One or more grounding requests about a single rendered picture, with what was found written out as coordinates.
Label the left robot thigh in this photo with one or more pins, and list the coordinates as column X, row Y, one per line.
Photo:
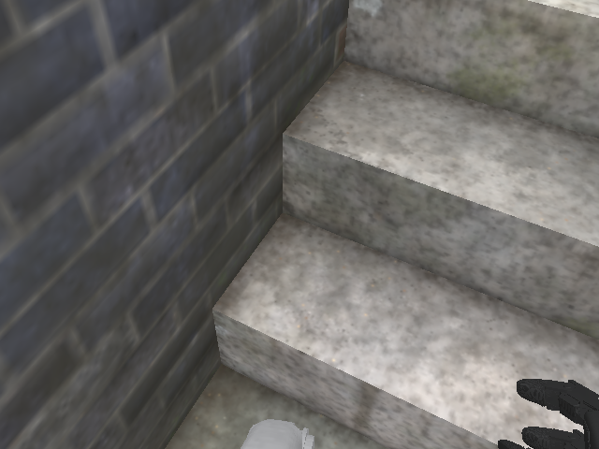
column 278, row 434

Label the right robot hand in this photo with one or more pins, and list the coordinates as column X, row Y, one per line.
column 575, row 401

